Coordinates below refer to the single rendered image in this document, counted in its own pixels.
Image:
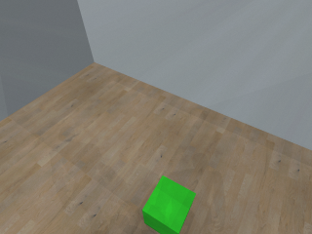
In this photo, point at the carton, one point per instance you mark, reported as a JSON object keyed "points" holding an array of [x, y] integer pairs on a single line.
{"points": [[168, 206]]}

